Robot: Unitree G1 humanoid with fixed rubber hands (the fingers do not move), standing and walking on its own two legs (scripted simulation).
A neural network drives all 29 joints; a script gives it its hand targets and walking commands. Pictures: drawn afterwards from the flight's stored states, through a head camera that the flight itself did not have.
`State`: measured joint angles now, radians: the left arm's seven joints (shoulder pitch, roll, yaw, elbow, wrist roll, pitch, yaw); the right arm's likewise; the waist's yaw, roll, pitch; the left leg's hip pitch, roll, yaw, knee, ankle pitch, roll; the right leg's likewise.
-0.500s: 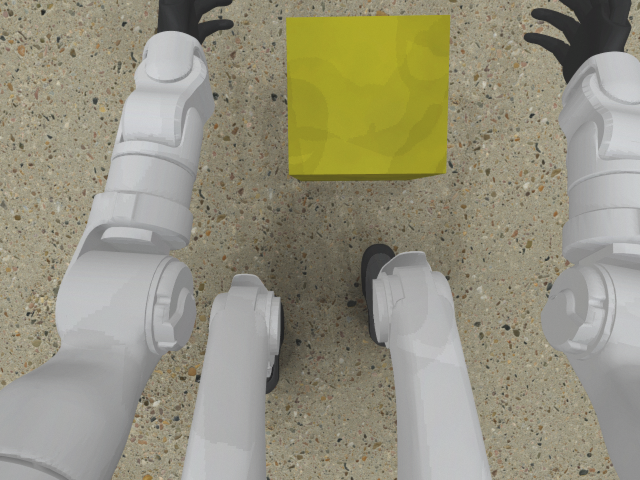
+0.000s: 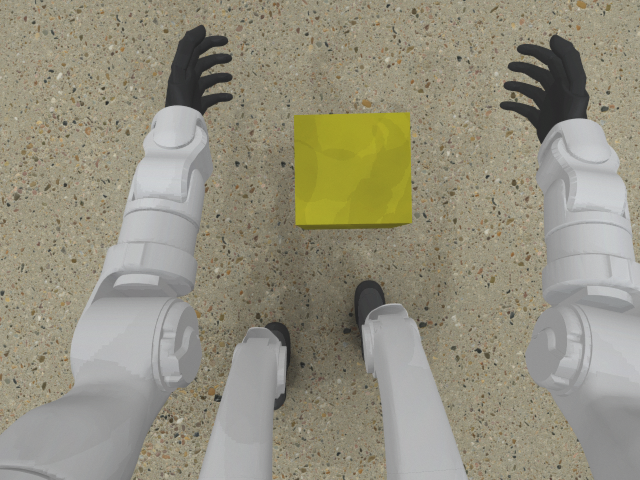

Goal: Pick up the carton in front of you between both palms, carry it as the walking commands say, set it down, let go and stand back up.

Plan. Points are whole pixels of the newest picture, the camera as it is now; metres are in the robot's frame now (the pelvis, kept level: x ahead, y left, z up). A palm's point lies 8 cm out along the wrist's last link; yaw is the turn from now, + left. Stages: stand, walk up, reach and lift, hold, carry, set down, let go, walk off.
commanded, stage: let go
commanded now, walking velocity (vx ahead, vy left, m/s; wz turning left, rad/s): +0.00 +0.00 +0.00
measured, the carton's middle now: (349, 179) +0.48 -0.09 -0.51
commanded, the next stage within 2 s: stand in 1.26 s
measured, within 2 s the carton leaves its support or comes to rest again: neither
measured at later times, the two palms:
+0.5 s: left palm (75, 252) +0.37 +0.17 +0.01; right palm (638, 267) +0.31 -0.27 +0.01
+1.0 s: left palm out of the picture +0.27 +0.25 +0.08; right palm (637, 399) +0.24 -0.21 +0.07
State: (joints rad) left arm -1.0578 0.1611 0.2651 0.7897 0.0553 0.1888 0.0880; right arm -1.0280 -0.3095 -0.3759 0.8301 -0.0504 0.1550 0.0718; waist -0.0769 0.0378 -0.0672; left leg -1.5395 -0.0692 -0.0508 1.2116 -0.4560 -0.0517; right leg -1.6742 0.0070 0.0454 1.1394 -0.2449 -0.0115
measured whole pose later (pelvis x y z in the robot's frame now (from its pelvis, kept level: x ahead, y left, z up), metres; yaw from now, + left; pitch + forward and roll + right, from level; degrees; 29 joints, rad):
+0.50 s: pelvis +0.06 -0.01 +0.11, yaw -3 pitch +23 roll +1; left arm -0.23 0.12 0.15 0.59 0.08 0.03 0.01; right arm -0.17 -0.23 -0.14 0.54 -0.02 0.03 0.09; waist -0.05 0.01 -0.03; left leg -0.75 -0.02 -0.08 0.72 -0.38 -0.04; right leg -0.90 0.03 0.03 0.70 -0.21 -0.02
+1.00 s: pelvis +0.09 +0.03 +0.14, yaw -4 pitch -2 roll -1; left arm 0.21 0.20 0.04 0.44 0.01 0.08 -0.06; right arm 0.23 -0.23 -0.04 0.41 -0.01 0.11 0.07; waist 0.00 0.05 0.09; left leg -0.06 -0.02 -0.06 0.45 -0.35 0.02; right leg -0.19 0.02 0.04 0.41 -0.18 0.02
